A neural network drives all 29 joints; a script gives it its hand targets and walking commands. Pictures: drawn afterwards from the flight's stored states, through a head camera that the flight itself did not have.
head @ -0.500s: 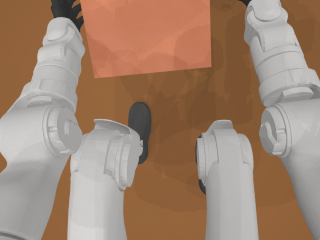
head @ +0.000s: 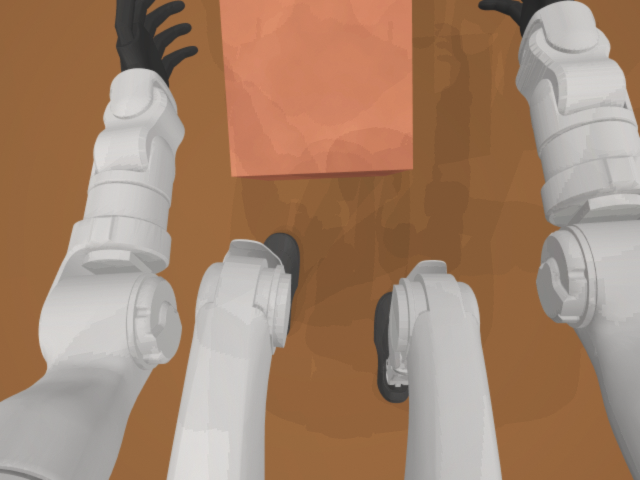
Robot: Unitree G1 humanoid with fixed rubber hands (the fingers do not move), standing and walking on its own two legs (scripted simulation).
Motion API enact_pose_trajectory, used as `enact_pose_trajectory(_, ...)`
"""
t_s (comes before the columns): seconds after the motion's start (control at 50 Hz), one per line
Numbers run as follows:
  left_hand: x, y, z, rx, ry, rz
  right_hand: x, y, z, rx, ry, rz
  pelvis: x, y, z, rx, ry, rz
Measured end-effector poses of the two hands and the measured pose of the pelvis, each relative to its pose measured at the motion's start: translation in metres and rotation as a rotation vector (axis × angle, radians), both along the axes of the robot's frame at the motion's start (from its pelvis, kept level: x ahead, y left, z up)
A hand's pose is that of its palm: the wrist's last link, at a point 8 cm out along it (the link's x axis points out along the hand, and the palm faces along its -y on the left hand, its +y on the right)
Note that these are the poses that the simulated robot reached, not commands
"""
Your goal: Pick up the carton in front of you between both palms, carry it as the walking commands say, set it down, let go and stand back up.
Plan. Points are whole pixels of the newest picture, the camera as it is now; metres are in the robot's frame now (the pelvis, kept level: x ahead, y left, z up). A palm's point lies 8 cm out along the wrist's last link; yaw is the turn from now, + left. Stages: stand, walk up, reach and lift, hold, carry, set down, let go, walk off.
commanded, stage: set down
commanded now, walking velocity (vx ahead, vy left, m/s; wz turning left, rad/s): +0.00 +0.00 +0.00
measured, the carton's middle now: (321, 105) +0.51 +0.06 -0.31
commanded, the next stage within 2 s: let go in 0.68 s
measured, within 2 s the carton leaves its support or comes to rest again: neither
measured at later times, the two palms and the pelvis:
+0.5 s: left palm out of the picture +0.49 +0.24 +0.02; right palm out of the picture +0.57 -0.15 +0.03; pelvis +0.03 +0.01 +0.13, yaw -1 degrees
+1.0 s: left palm out of the picture +0.42 +0.25 +0.14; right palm out of the picture +0.49 -0.16 +0.15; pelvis +0.07 +0.02 +0.26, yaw -1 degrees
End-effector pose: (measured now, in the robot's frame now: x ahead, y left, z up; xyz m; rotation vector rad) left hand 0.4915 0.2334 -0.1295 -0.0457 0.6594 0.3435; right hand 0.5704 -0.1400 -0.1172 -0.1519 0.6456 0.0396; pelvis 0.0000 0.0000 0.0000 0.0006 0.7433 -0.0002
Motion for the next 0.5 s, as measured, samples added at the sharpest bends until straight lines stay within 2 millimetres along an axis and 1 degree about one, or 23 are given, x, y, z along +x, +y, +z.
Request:
enact_pose_trajectory(0.1, 0.004, 0.0, 0.033, 0.007, -0.01, -0.009, 0.004, -0.002, 0.031, 0.009, 0.001, -0.001, 0.006, 0.002, 0.023, -0.005, 0.041, 0.0)
enact_pose_trajectory(0.18, 0.005, 0.0, 0.054, 0.012, -0.016, -0.013, 0.003, -0.004, 0.049, 0.011, -0.005, 0.005, 0.011, 0.004, 0.041, -0.006, 0.068, 0.0)
enact_pose_trajectory(0.3, 0.001, 0.004, 0.087, 0.019, -0.017, -0.01, 0.001, -0.008, 0.078, 0.008, -0.012, 0.015, 0.018, 0.005, 0.072, -0.006, 0.091, -0.002)
enact_pose_trajectory(0.5, -0.003, 0.009, 0.153, 0.013, -0.023, -0.009, 0.003, -0.01, 0.147, 0.013, -0.011, 0.029, 0.028, 0.006, 0.129, -0.008, 0.093, 0.0)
